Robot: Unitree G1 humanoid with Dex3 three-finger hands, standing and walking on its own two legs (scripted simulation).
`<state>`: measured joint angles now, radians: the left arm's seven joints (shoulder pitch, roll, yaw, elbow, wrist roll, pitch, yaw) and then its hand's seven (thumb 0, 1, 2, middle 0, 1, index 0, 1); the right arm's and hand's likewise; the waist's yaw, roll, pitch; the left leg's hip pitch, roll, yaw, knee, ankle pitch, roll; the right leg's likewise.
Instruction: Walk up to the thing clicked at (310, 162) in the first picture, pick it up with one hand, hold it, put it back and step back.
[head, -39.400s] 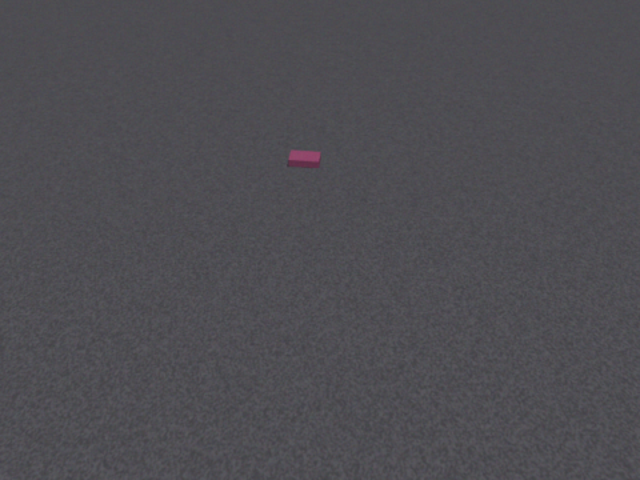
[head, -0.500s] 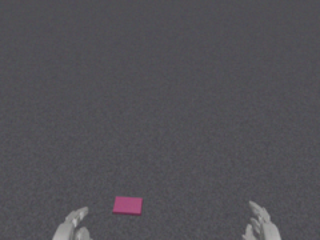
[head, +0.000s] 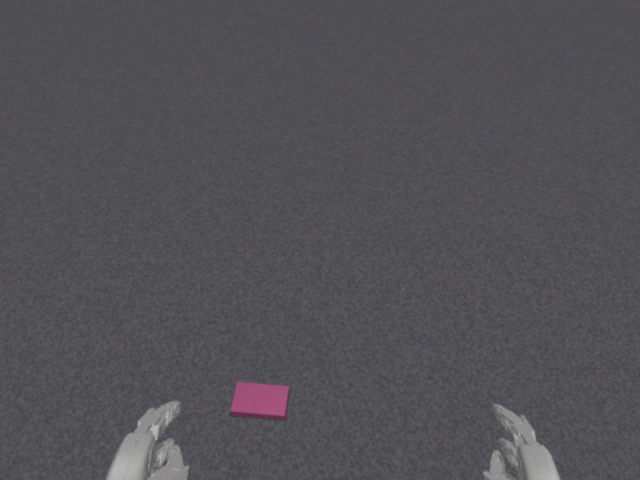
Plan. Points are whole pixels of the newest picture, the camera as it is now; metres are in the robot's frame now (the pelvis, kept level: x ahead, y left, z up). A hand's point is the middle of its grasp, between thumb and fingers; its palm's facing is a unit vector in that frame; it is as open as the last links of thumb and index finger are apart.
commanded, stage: stand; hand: left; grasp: from above
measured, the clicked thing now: (261, 400) +0.48 +0.19 -0.70
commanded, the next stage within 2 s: none
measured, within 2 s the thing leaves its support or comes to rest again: neither
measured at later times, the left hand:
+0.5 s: hand out of the picture +0.06 +0.24 -0.11, palm faces +0.05 -0.95 -0.32, open 7.4 cm
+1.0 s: hand out of the picture +0.04 +0.25 -0.10, palm faces +0.04 -0.94 -0.35, open 7.4 cm
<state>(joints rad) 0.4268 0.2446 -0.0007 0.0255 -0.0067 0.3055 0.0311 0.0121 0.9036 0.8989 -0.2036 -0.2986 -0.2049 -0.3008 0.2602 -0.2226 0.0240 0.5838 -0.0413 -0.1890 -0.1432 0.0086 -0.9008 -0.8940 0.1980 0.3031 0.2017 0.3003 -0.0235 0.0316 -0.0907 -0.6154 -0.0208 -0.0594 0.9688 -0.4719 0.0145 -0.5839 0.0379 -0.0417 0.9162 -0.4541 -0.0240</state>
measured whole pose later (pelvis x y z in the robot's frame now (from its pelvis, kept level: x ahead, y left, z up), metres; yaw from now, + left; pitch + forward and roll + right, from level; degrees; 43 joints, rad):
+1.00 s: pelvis +0.00 +0.01 +0.06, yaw +1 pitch -4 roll +0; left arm 0.15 0.30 0.03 1.17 0.03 -0.01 0.03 0.01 0.90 0.90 -0.20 -0.30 -0.21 -0.30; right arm 0.14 -0.31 -0.02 1.13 -0.02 0.00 -0.02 0.00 -0.90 -0.89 0.20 0.30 0.20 0.30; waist 0.01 0.02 0.07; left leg -0.10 -0.05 -0.06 0.34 -0.17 0.03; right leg -0.09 0.00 -0.02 0.33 -0.18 0.00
